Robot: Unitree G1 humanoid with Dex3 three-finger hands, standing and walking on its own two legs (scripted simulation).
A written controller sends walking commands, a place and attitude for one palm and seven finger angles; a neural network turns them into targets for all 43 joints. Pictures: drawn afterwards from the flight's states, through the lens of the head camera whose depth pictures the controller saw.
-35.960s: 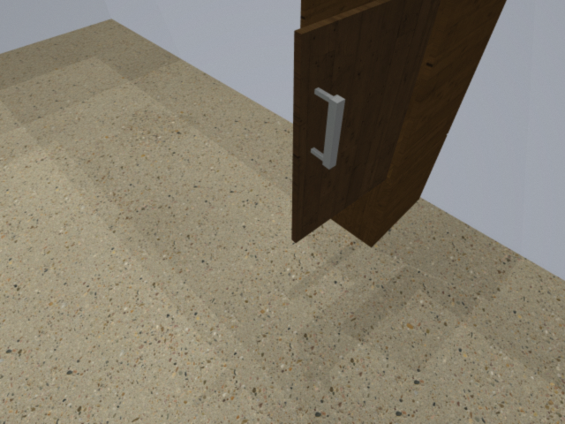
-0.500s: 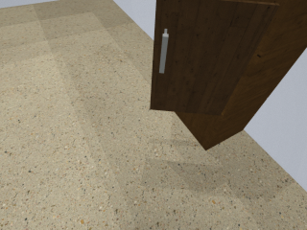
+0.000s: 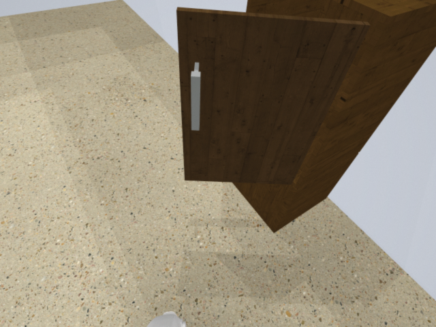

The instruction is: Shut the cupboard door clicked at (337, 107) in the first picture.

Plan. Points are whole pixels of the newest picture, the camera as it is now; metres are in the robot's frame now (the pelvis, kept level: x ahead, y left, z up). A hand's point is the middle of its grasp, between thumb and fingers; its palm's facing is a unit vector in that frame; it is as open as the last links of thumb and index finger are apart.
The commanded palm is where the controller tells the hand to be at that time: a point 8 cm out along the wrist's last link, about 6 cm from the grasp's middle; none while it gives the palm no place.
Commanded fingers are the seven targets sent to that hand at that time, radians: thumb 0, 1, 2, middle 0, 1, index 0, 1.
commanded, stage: take the last steps up to it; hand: left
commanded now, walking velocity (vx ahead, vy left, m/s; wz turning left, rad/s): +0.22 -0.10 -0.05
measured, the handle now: (196, 98) +0.62 +0.08 +0.06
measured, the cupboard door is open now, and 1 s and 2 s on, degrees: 56 56 56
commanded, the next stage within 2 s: come to a stop and stand still in 0.22 s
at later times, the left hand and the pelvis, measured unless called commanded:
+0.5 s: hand (155, 282) +0.24 +0.14 -0.17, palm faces -0.05 -0.98 -0.21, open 7.3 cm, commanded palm none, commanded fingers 0.00 0.90 0.90 -0.20 -0.30 -0.20 -0.30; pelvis +0.15 -0.04 +0.00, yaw -3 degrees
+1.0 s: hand (114, 311) +0.18 +0.22 -0.18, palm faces +0.06 -0.98 -0.21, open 7.3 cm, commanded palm none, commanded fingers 0.00 0.90 0.90 -0.20 -0.30 -0.20 -0.30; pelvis +0.13 +0.02 +0.00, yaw -1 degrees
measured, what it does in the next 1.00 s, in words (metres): walks ahead: left foot, then right foot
